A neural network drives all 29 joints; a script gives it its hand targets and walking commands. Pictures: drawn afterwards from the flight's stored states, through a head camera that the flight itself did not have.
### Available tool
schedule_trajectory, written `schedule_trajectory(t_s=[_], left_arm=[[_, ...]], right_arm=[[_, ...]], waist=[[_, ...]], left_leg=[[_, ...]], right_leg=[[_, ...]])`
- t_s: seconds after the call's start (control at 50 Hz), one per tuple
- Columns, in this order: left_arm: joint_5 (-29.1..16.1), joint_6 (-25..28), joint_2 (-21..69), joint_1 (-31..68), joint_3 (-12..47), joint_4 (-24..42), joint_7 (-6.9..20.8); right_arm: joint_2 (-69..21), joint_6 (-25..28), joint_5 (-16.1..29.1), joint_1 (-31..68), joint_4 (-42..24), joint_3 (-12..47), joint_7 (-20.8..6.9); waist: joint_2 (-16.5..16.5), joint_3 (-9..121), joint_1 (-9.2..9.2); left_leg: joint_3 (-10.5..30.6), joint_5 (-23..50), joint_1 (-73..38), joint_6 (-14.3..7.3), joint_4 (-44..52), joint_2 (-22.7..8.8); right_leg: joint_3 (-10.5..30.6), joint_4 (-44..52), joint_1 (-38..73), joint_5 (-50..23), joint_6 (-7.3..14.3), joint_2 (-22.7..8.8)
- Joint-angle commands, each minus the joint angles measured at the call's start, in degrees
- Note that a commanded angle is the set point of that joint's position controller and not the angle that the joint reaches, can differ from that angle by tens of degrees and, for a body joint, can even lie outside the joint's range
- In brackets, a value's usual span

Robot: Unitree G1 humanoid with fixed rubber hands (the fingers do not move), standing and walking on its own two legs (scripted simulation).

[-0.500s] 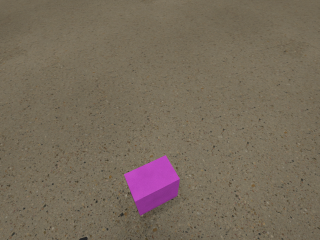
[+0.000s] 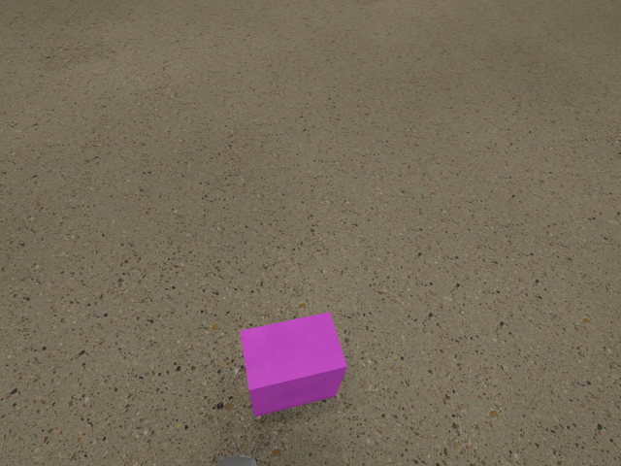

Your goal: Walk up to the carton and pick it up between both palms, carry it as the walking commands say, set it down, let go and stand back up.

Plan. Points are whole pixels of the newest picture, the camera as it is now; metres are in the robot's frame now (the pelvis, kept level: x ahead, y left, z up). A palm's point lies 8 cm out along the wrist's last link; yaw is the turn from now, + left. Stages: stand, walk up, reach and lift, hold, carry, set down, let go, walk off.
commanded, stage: walk up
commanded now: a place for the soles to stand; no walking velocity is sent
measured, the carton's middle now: (291, 365) +0.46 +0.02 -0.61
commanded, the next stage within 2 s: none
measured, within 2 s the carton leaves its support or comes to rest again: neither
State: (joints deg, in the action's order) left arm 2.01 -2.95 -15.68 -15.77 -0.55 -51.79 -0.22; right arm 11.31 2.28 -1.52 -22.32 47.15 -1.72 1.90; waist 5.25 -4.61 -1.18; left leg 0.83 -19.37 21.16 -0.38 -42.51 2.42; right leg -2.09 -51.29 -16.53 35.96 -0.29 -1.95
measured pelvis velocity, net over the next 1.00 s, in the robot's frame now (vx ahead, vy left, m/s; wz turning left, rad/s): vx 0.01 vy -0.05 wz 0.28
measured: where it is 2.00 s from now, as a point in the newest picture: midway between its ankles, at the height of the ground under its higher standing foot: outside the picture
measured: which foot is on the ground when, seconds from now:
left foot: down 0.00-1.00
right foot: up 0.00-0.04, down 0.06-1.00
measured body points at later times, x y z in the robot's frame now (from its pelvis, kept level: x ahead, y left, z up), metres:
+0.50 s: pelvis +0.03 -0.06 +0.00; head +0.07 -0.04 +0.45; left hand +0.06 +0.21 -0.14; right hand +0.19 -0.27 -0.13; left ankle +0.03 +0.10 -0.71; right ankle +0.00 -0.11 -0.71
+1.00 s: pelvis +0.01 -0.05 +0.00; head +0.03 -0.02 +0.45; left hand +0.02 +0.21 -0.15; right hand +0.18 -0.25 -0.12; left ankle +0.03 +0.09 -0.71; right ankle +0.00 -0.11 -0.71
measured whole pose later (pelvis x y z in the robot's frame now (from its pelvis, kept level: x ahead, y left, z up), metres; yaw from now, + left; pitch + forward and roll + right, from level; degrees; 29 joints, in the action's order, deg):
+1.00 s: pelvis +0.01 -0.05 +0.00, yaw +16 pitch -2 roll -1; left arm 0.5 -4.3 -14.3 -10.6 -0.4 -51.7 0.2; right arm 10.3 -0.1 -0.8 -10.1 49.7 -0.1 2.1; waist 1.8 -5.3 1.0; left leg 3.8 -19.2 24.4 0.7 -45.6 -0.6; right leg -18.2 -42.6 -13.2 27.4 4.1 -2.5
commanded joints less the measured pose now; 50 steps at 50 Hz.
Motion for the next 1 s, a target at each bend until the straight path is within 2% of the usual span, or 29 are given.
schedule_trajectory(t_s=[0.0,0.02,0.04,0.06,0.08,0.1,0.12,0.14,0.16,0.2,0.24,0.32,0.4,0.44,0.48,0.54,0.56,0.58,0.6,0.66,0.68,0.72,0.78,0.8,0.86,0.9,0.92,0.94,0.98], left_arm=[[-0.54,1.96,-3.48,-4.53,-0.85,4.1,-0.55],[-0.46,2.4,-4.01,-6.89,-1.13,4.05,-0.63],[0.3,3.03,-6.91,-5.91,-1.42,4.8,-0.82],[0.48,3.08,-10.72,-2.89,-2.13,4.9,-0.72],[-0.09,2.66,-11.1,1.87,-1.94,5.3,-0.77],[-0.23,2.57,-10.32,3.06,-1.77,4.73,-0.46],[-0.2,2.69,-8.87,3.49,-1.61,4.56,-0.55],[-0.27,2.82,-8.47,2.61,-1.41,4.29,-0.67],[-0.61,2.73,-8.1,3.23,-1.32,4.93,-0.87],[-1.45,2.28,-6.93,3.4,-1.06,4.75,-0.87],[-1.48,1.65,-6.77,3.04,-1.31,5.12,-0.82],[-1.53,1.18,-6.65,3.03,-1.5,5.5,-0.8],[-1.33,0.74,-7.1,3.47,-1.89,5.81,-0.92],[-0.96,0.46,-6.85,3.87,-1.99,5.9,-0.84],[-0.91,0.23,-6.39,4.68,-1.85,6.47,-0.64],[-1.39,-0.12,-6.95,3.38,-2.0,5.88,-0.44],[-1.48,-0.16,-6.95,3.67,-2.02,6.26,-0.41],[-1.65,-0.31,-7.11,3.33,-2.4,6.3,-0.44],[-1.47,-0.19,-7.46,3.13,-2.28,6.5,-0.53],[-1.5,-0.34,-7.78,2.77,-2.62,5.8,-0.75],[-1.3,-0.39,-7.92,2.92,-2.49,5.75,-0.82],[-1.15,-0.26,-7.66,4.0,-2.13,5.65,-0.8],[-1.36,-0.52,-6.79,3.95,-1.82,4.75,-0.76],[-1.48,-0.57,-6.23,3.52,-1.67,4.75,-0.57],[-1.73,-0.96,-5.28,3.84,-1.65,4.9,-0.09],[-1.52,-0.48,-4.73,4.39,-1.44,4.73,0.27],[-1.42,-0.23,-4.36,2.75,-1.26,4.2,0.37],[-1.08,0.08,-4.6,1.78,-1.37,3.23,0.34],[-0.66,0.56,-5.07,1.99,-1.53,2.57,0.17]], right_arm=[[11.07,-0.52,-0.03,0.64,-4.6,-2.08,0.97],[10.38,-0.99,-0.14,3.63,-4.97,-1.79,0.41],[8.56,-1.45,0.25,5.09,-6.11,-1.04,-0.17],[5.95,-1.74,1.0,2.48,-5.84,-0.68,-0.55],[6.6,-2.09,1.06,2.73,-6.36,-1.23,-0.24],[7.41,-2.28,0.74,3.01,-5.94,-1.35,0.08],[6.88,-1.72,0.46,4.31,-5.65,-0.81,0.3],[5.9,-1.26,0.42,4.79,-5.39,-0.25,0.21],[6.06,-0.79,0.63,4.23,-4.77,-0.21,-0.14],[6.26,-0.55,0.27,3.65,-4.16,-0.51,-0.28],[6.61,-1.05,0.46,4.42,-3.72,-0.52,0.07],[6.88,-1.29,0.2,6.48,-3.18,-0.49,0.55],[6.33,-1.57,0.0,8.27,-3.62,-0.73,0.85],[6.76,-1.53,0.14,8.8,-3.54,-0.82,0.81],[7.05,-1.37,0.15,9.07,-3.44,-0.86,0.81],[8.51,-1.3,0.07,9.19,-2.37,-1.49,1.02],[8.8,-1.52,0.48,10.08,-2.79,-1.35,1.11],[9.08,-1.6,0.32,9.86,-2.93,-1.62,1.22],[8.72,-1.69,0.37,11.15,-3.08,-1.49,1.21],[7.73,-1.7,0.36,12.7,-3.05,-1.0,1.26],[6.63,-1.81,0.34,12.91,-3.28,-0.76,1.26],[6.7,-1.74,-0.11,12.81,-3.08,-0.59,1.19],[7.05,-1.17,0.34,10.71,-2.37,-0.87,0.74],[7.89,-1.09,0.33,10.1,-2.02,-1.08,0.78],[10.47,-1.4,0.54,10.14,-2.17,-1.5,0.73],[10.42,-1.37,0.84,11.57,-2.08,-1.1,0.81],[10.62,-1.27,0.61,11.81,-1.92,-1.14,0.71],[9.73,-1.07,1.01,12.18,-2.18,-1.09,0.78],[8.27,-1.36,1.26,13.33,-2.03,-0.65,0.59]], waist=[[-16.18,3.03,2.48],[-15.45,3.48,4.51],[-8.45,2.32,4.63],[2.45,3.7,2.6],[0.61,1.41,1.74],[-0.89,-0.17,0.7],[-3.69,-0.7,0.63],[-3.2,0.07,0.9],[-2.42,2.3,0.81],[0.76,3.4,0.64],[-2.34,5.73,1.05],[-1.16,7.17,1.27],[-2.31,6.83,0.89],[-2.43,7.28,1.0],[-3.67,7.99,0.25],[-6.73,10.13,0.96],[-5.17,9.14,0.74],[-5.67,10.1,1.52],[-4.98,10.2,1.44],[-4.78,7.73,2.55],[-3.77,7.16,2.29],[-4.31,5.3,1.69],[-4.73,6.99,1.1],[-5.86,8.72,0.73],[-11.57,7.16,1.16],[-12.99,6.04,1.82],[-14.38,6.76,2.19],[-12.27,6.13,2.84],[-8.18,5.85,2.91]], left_leg=[[21.99,20.74,-3.88,-12.01,17.5,-17.24],[17.21,21.53,2.77,-8.7,14.14,-13.6],[12.33,19.25,6.31,-4.35,5.49,-8.03],[5.7,9.7,7.46,-1.07,-2.41,-1.75],[1.72,-2.13,5.93,0.36,-1.73,-0.92],[2.23,-3.03,2.44,0.31,-2.0,-2.13],[3.65,3.46,1.53,-0.44,-0.35,-2.17],[5.32,12.75,0.92,-1.26,0.91,-3.11],[6.46,18.54,0.31,-1.8,0.91,-3.43],[6.53,21.24,-1.42,-3.1,0.87,-4.4],[6.2,19.41,-2.19,-2.84,0.5,-4.38],[5.4,21.96,-1.54,-3.47,-1.96,-4.06],[4.16,17.52,-0.89,-3.36,-3.3,-4.49],[5.9,19.1,-1.42,-4.47,-3.11,-5.09],[6.9,22.81,-2.43,-5.11,-2.22,-6.1],[10.25,26.41,-3.2,-6.68,-1.34,-7.73],[9.85,26.02,-1.93,-6.4,-1.25,-7.51],[9.48,25.56,-1.26,-6.36,-1.62,-7.27],[9.63,26.28,0.16,-6.65,-3.01,-7.48],[4.34,19.81,4.03,-3.66,-5.74,-4.95],[3.04,15.76,4.33,-3.35,-6.29,-4.63],[2.73,14.83,2.94,-3.34,-5.13,-4.59],[7.12,22.14,-0.55,-5.2,-1.01,-6.4],[8.59,23.96,-2.69,-5.66,0.09,-6.89],[16.51,20.01,1.32,-8.89,7.59,-10.97],[18.96,17.42,4.46,-9.43,11.44,-11.16],[19.41,17.22,4.86,-9.19,11.65,-11.33],[19.31,15.26,5.27,-8.5,11.34,-10.56],[11.87,14.27,4.75,-5.14,6.9,-7.35]], right_leg=[[2.18,10.1,-2.51,-9.4,-0.53,-2.68],[2.99,19.35,6.17,-17.98,0.17,-3.15],[11.54,27.92,7.5,-21.0,2.14,-7.78],[20.29,32.53,8.23,-23.59,4.8,-14.17],[22.26,33.51,2.84,-29.73,7.61,-18.85],[19.74,30.64,-0.65,-33.13,9.52,-19.03],[14.96,29.06,0.56,-37.43,7.98,-16.51],[9.17,26.35,3.6,-45.25,5.78,-13.5],[6.39,24.67,6.02,-50.71,3.41,-11.89],[4.31,22.13,4.18,-48.82,1.69,-10.51],[3.01,23.42,4.94,-44.36,1.83,-10.53],[1.1,21.07,6.07,-46.47,2.56,-10.64],[0.38,20.18,4.76,-49.58,3.15,-12.71],[0.24,18.89,4.26,-46.83,2.31,-13.07],[-1.29,18.5,2.7,-38.97,1.92,-11.28],[-0.97,15.68,3.11,-36.98,0.58,-9.98],[-1.47,16.57,2.92,-35.38,0.93,-9.68],[-1.79,16.12,5.03,-35.99,1.42,-10.03],[-0.72,16.75,6.35,-39.49,1.8,-10.4],[-0.02,21.09,7.48,-40.68,3.52,-14.79],[-0.31,21.81,6.87,-42.4,4.23,-15.78],[-1.11,21.94,4.48,-42.04,4.54,-15.77],[-4.05,17.97,4.51,-37.17,2.48,-12.12],[-4.5,17.37,3.91,-31.31,2.33,-10.07],[-3.43,14.56,4.35,-18.29,1.17,-6.66],[-2.11,15.61,6.44,-13.15,2.04,-5.32],[-1.64,16.64,7.29,-13.63,2.32,-5.3],[-0.38,18.77,7.53,-13.88,2.93,-5.83],[-0.49,25.17,7.31,-13.34,4.28,-9.63]])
